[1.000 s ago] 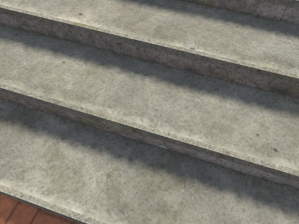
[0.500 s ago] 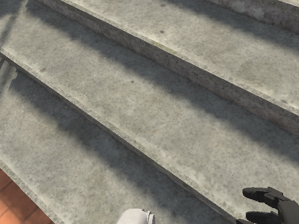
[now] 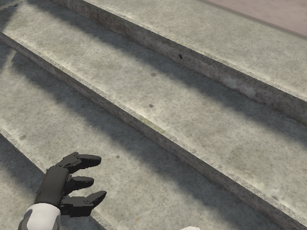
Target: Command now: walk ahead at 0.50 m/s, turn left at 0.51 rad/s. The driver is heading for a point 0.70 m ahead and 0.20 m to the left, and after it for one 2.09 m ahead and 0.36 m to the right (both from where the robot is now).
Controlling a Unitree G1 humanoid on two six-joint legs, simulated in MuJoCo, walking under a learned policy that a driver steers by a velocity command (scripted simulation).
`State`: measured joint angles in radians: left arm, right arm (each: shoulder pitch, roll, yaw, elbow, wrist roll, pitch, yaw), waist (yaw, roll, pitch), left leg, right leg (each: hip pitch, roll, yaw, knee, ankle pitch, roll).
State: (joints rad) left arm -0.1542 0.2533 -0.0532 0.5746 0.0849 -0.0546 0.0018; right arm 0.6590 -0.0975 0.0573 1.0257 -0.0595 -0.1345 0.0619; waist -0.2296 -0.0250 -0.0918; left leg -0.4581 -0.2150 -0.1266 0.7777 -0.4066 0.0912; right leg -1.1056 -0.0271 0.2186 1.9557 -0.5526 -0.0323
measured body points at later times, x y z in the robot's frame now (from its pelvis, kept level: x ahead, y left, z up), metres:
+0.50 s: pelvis +0.20 -0.08 +0.16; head +0.21 -0.08 +0.61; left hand +0.08 +0.17 +0.02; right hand +0.46 -0.29 +0.09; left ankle +0.31 +0.07 -0.46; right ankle +0.14 -0.22 -0.57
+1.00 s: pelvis +0.47 +0.12 +0.15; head +0.54 +0.16 +0.59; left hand +0.54 +0.41 +0.03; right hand +0.66 -0.09 +0.02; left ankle +0.56 +0.18 -0.57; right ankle +0.52 -0.03 -0.47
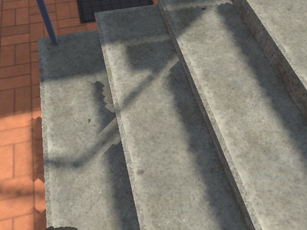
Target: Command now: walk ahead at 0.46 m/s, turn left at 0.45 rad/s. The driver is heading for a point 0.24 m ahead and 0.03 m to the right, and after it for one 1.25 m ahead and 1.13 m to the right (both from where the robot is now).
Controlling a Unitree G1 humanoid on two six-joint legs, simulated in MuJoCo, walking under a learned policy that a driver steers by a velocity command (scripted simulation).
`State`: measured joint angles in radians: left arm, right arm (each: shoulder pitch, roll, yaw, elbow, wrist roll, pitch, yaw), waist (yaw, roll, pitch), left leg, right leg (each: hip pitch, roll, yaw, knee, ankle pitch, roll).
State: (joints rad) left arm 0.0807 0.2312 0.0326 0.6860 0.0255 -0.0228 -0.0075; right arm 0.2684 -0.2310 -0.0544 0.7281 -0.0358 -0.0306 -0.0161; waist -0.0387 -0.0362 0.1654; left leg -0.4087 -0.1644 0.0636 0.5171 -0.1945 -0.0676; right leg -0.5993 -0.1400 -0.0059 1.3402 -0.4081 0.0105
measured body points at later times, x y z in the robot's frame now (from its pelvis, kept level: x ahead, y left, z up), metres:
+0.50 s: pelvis +0.19 +0.09 -0.04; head +0.23 +0.12 +0.41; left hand +0.25 +0.37 -0.18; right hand +0.46 -0.13 -0.06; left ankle +0.20 +0.25 -0.74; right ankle +0.29 +0.01 -0.71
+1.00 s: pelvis +0.26 +0.11 -0.10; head +0.28 +0.12 +0.35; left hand +0.55 +0.19 -0.18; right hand +0.15 -0.15 -0.22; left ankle +0.21 +0.26 -0.85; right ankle +0.25 -0.06 -0.61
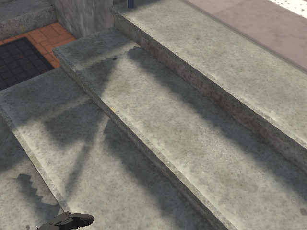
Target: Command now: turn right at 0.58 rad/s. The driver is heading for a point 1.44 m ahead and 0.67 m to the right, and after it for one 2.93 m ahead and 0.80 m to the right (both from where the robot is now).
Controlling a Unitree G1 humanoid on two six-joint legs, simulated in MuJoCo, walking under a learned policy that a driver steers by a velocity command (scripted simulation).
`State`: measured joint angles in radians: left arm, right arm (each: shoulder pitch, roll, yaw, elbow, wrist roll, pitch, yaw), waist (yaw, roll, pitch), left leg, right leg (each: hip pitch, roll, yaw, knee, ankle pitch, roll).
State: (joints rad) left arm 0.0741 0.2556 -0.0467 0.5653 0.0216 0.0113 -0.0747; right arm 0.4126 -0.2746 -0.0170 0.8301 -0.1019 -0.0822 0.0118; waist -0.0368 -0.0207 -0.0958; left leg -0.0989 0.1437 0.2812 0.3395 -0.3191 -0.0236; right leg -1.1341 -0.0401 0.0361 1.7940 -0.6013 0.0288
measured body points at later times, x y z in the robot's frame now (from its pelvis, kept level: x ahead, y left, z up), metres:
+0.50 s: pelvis +0.11 -0.07 +0.10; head +0.11 -0.07 +0.55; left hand +0.27 +0.13 -0.01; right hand +0.26 -0.36 +0.04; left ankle +0.19 +0.05 -0.54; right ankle +0.10 -0.17 -0.61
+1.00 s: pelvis +0.18 -0.06 +0.13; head +0.20 -0.05 +0.58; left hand +0.46 +0.05 +0.03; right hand +0.21 -0.36 +0.07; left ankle +0.24 +0.03 -0.61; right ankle +0.10 -0.18 -0.59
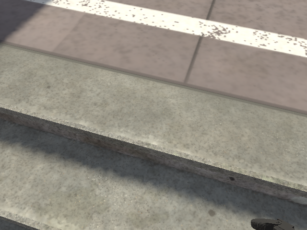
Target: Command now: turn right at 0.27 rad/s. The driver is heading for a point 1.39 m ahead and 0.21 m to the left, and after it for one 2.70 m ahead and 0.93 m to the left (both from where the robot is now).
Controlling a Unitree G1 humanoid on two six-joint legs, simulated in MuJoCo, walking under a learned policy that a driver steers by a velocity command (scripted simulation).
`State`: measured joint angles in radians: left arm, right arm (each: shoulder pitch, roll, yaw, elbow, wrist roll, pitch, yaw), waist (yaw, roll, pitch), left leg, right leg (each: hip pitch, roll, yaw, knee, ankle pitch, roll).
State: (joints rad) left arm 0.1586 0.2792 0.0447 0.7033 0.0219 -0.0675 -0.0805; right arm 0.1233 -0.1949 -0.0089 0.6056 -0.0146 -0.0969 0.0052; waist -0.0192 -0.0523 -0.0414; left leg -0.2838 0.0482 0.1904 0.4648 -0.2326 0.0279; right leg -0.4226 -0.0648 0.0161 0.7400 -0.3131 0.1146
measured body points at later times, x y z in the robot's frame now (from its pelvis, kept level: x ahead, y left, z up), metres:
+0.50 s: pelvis +0.02 -0.01 -0.01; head +0.02 -0.01 +0.44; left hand +0.20 +0.23 -0.10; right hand +0.18 -0.24 -0.09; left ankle +0.00 +0.11 -0.74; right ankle +0.01 -0.14 -0.74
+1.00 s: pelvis +0.05 -0.01 +0.00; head +0.04 -0.01 +0.45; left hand +0.17 +0.25 -0.10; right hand +0.13 -0.28 -0.11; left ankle +0.00 +0.11 -0.74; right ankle +0.01 -0.13 -0.72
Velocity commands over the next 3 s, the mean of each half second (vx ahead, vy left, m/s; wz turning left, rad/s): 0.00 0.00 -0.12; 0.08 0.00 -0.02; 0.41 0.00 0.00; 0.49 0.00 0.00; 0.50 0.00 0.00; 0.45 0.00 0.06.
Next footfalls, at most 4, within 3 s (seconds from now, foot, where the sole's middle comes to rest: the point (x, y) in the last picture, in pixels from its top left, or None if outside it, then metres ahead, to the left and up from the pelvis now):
0.02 right None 0.05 -0.14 -0.78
1.50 left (111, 221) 0.50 0.16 -0.64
2.12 right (148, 123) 0.88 0.02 -0.50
2.56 left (99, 78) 1.17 0.26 -0.51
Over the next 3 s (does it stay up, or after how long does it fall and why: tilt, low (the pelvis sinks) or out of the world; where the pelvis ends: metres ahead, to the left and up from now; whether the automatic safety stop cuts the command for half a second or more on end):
stays up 1.22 0.18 0.27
